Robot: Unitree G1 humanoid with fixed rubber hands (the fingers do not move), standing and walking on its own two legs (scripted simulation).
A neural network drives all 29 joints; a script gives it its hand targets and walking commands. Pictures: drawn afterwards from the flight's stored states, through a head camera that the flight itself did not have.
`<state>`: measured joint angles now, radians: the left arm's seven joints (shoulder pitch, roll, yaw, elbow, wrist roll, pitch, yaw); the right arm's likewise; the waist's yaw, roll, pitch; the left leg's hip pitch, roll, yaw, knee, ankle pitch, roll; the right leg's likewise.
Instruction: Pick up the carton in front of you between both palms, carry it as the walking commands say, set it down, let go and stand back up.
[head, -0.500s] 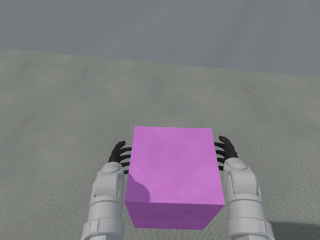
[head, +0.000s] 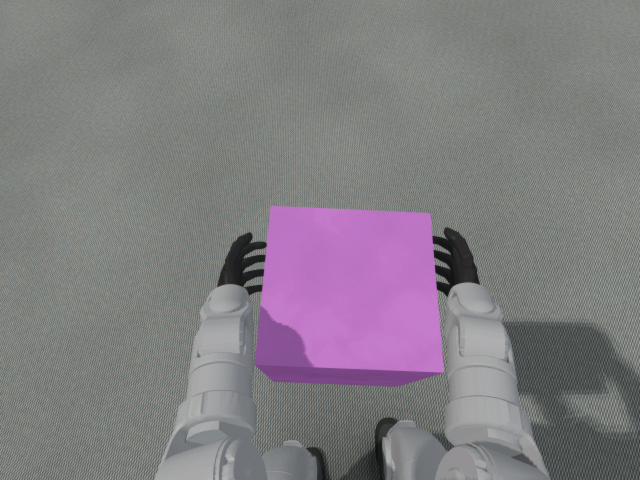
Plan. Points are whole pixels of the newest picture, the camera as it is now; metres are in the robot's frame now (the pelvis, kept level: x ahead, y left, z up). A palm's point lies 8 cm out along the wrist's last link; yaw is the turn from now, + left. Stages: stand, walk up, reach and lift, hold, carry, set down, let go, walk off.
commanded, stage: set down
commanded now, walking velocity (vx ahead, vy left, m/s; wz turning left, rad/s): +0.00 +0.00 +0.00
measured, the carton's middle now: (342, 307) +0.34 -0.01 -0.12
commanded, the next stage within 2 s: none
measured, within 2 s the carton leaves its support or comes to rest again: neither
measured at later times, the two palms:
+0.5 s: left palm (258, 302) +0.39 +0.14 -0.21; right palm (426, 302) +0.37 -0.16 -0.21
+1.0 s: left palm (289, 303) +0.44 +0.11 -0.37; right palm (426, 324) +0.38 -0.18 -0.38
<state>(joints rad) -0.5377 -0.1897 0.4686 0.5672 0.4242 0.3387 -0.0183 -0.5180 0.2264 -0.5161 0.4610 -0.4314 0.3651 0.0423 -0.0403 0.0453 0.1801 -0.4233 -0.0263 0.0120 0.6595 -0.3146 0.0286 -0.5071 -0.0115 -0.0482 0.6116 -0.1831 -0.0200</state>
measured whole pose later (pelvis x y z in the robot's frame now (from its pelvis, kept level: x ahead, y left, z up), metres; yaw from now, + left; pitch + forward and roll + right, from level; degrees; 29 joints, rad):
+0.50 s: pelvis -0.03 +0.00 -0.14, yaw +3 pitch +39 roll +1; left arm -0.75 -0.06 0.36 0.68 0.22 0.20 0.05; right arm -0.66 0.15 -0.49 0.51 -0.21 0.20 -0.04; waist -0.04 0.03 -0.18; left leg -1.53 -0.07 -0.01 1.34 -0.48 0.02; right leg -1.59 0.02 0.05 1.29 -0.37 0.02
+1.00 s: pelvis -0.06 +0.00 -0.27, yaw +4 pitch +47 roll +0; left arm -1.12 0.08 0.28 0.87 0.19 0.24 0.06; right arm -0.89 0.11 -0.57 0.53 -0.18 0.24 -0.09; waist -0.09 0.05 -0.12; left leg -2.05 -0.07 0.01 1.79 -0.56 0.02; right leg -2.11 0.04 0.05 1.71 -0.42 0.04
